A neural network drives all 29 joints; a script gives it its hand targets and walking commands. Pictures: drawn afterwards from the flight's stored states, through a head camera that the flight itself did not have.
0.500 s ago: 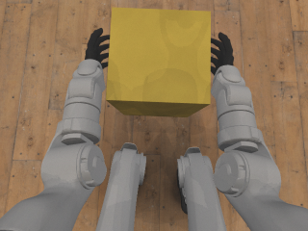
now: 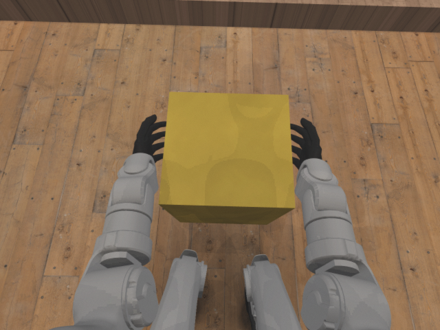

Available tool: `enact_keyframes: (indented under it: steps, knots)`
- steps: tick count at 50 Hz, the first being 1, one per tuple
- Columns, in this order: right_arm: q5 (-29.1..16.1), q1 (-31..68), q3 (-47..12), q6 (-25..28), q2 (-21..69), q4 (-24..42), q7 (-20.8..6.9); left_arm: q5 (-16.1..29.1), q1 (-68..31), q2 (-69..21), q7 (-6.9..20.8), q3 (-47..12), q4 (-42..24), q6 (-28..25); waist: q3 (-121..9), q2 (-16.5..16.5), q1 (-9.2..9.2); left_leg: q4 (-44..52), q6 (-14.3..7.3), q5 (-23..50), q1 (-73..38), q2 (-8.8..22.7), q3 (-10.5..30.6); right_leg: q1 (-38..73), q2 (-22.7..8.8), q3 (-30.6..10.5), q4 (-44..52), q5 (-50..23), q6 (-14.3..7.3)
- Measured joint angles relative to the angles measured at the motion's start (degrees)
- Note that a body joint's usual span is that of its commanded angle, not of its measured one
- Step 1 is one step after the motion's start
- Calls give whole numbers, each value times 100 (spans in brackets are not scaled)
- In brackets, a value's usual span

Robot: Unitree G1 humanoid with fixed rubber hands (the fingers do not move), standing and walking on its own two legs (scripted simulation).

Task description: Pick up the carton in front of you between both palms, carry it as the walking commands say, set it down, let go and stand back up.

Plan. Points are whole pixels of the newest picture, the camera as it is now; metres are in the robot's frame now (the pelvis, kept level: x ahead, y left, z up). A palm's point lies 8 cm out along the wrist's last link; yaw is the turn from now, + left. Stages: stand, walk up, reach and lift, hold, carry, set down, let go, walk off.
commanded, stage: reach and lift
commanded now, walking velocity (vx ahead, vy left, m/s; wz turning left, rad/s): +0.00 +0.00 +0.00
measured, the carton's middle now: (225, 168) +0.44 +0.01 -0.11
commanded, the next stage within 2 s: hold in 1.80 s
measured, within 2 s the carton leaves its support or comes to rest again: neither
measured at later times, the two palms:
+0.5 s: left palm (116, 140) +0.38 +0.16 +0.11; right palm (362, 148) +0.39 -0.14 +0.12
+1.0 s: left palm (75, 122) +0.35 +0.15 +0.21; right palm (434, 133) +0.36 -0.15 +0.22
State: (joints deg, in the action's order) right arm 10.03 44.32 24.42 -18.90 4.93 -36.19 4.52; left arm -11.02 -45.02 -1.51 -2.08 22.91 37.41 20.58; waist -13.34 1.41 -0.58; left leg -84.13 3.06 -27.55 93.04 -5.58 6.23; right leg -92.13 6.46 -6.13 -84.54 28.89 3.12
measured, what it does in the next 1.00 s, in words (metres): rises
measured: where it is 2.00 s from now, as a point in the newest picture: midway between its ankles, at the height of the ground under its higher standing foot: (220, 321)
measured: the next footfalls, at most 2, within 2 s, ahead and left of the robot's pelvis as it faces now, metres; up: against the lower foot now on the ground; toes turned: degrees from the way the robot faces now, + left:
none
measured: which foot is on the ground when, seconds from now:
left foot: down 0.00-1.00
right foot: down 0.00-1.00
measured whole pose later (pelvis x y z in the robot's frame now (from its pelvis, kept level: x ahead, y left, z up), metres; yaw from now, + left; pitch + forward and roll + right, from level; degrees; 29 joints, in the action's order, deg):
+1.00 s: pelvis +0.06 +0.00 +0.19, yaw +0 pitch -3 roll +0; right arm 17.0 17.5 17.2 -33.9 9.3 -24.0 -0.5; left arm -17.0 -17.2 -9.2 0.0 17.0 23.8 35.1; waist -2.6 0.3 -0.1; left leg -25.6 0.8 -12.3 10.5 -2.5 7.9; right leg -9.8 2.7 -8.5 -25.8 13.2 0.7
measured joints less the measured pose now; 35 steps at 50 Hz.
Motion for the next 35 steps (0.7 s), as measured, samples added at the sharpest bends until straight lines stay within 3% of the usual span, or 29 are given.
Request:
enact_keyframes:
  steps: [21,35]
  knots:
    - [149,-1818,-359,138,359,298,-117,-101,1817,-415,77,-282,-322,-154,155,-42,19,2881,-107,573,-3775,123,130,3752,-159,-143,2858,-584,-168]
    - [201,-2815,-821,-518,404,966,-215,-140,2868,-622,66,-659,-1073,481,526,-88,36,5048,-185,1224,-6669,248,191,6642,-314,-219,5026,-1239,-234]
